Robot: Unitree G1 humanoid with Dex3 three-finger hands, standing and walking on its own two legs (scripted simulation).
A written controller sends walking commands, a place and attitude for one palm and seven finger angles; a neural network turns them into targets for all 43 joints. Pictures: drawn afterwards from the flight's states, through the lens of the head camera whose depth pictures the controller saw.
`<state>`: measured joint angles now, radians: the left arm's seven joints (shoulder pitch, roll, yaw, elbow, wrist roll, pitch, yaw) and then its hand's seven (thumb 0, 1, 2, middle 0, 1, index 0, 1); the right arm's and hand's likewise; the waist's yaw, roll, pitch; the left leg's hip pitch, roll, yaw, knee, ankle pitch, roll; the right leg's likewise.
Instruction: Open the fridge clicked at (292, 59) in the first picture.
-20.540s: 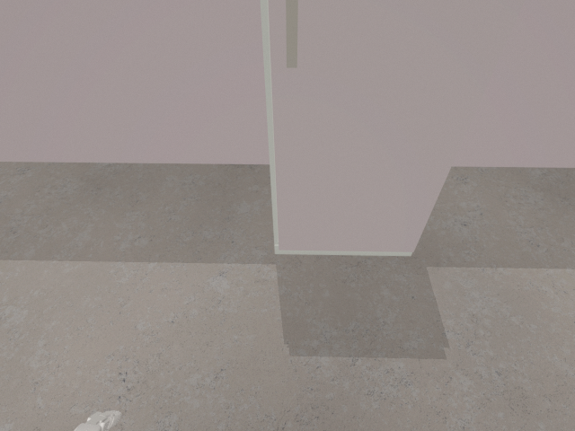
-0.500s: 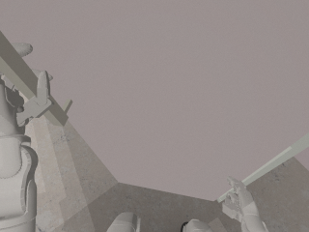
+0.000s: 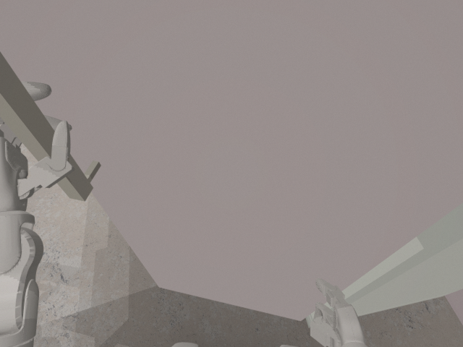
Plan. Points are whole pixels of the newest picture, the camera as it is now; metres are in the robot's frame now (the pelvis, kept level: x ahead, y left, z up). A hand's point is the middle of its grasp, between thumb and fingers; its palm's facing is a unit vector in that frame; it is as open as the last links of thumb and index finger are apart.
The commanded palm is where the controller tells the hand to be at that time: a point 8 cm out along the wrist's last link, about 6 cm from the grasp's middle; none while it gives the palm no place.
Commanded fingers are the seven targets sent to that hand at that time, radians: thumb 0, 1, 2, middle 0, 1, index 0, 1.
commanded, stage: stop walking and hold the door back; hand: left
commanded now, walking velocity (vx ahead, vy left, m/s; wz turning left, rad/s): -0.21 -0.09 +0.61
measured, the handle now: (33, 100) +0.32 +0.26 +0.26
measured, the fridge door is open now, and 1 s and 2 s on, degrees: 66 68 74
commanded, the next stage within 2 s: loosen the grip on the handle in 1.42 s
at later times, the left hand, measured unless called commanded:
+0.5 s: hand (28, 200) +0.22 +0.24 +0.22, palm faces +0.44 -0.88 -0.17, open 6.5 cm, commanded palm +0.22 +0.28 +0.21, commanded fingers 0.00 0.90 0.90 -0.45 -1.40 -0.45 -1.40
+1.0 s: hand (50, 156) +0.28 +0.23 +0.23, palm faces +0.42 -0.89 -0.17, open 5.9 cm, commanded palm +0.22 +0.28 +0.21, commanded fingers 0.00 0.90 0.90 -0.45 -1.40 -0.45 -1.40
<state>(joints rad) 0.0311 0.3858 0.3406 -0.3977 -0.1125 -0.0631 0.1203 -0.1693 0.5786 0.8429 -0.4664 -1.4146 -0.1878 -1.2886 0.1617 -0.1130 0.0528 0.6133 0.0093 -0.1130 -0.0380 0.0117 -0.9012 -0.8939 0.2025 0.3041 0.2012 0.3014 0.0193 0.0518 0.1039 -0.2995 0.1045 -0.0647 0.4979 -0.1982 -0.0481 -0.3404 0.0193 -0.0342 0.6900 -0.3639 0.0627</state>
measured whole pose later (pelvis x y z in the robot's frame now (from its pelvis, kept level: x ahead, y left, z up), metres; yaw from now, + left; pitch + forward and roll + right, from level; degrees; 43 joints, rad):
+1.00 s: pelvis -0.15 -0.04 +0.00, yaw +9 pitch -3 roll +1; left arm -0.83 0.45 0.32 0.78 -0.03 -0.14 0.03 -0.07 0.60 0.79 -0.46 -1.40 -0.40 -1.40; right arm 0.24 -0.33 0.00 0.75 0.03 -0.06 -0.11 0.01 -0.91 -0.89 0.20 0.30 0.20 0.30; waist -0.07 0.02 0.11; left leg -0.41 0.03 0.06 0.81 -0.37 -0.01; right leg -0.23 -0.06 -0.04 0.52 -0.24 0.01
